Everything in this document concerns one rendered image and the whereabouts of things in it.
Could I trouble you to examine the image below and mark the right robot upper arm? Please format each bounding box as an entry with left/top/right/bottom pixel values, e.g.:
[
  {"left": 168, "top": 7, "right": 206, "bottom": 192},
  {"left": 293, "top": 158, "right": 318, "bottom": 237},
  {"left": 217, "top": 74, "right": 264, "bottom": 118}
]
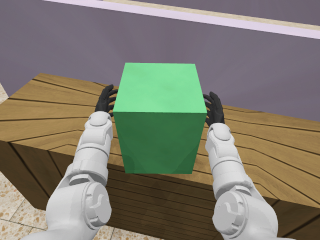
[{"left": 212, "top": 190, "right": 296, "bottom": 240}]

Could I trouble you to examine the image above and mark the carton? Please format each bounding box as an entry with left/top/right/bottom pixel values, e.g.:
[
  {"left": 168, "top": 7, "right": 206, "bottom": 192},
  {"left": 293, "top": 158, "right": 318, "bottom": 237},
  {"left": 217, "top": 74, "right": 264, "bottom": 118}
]
[{"left": 113, "top": 62, "right": 207, "bottom": 174}]

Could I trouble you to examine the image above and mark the right robot hand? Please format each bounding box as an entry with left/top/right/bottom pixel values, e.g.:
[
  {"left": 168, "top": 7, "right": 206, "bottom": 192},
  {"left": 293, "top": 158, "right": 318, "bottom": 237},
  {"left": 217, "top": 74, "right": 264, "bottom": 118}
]
[{"left": 202, "top": 91, "right": 225, "bottom": 127}]

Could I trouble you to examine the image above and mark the left robot upper arm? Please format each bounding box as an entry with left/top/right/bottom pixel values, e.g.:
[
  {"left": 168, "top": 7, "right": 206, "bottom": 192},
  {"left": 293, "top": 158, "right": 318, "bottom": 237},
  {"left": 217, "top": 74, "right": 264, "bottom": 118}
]
[{"left": 20, "top": 181, "right": 112, "bottom": 240}]

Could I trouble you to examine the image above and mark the robot right forearm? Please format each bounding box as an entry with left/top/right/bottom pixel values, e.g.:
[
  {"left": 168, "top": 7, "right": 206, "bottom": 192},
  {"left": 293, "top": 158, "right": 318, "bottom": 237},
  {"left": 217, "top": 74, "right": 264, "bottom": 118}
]
[{"left": 205, "top": 123, "right": 267, "bottom": 203}]

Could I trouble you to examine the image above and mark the robot left forearm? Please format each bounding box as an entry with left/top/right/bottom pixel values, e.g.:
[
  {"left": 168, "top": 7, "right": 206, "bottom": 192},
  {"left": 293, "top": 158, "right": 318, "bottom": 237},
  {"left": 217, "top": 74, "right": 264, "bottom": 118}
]
[{"left": 45, "top": 111, "right": 113, "bottom": 225}]

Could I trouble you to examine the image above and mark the left robot hand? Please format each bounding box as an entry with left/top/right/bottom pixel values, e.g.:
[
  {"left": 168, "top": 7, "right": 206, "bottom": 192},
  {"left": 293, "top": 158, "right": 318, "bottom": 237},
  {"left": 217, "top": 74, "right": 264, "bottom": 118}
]
[{"left": 94, "top": 84, "right": 118, "bottom": 117}]

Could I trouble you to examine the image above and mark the pedestal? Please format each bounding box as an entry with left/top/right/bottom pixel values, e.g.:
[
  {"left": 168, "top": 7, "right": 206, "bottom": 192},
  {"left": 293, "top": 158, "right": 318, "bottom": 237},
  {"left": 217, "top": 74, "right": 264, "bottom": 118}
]
[{"left": 0, "top": 73, "right": 320, "bottom": 240}]

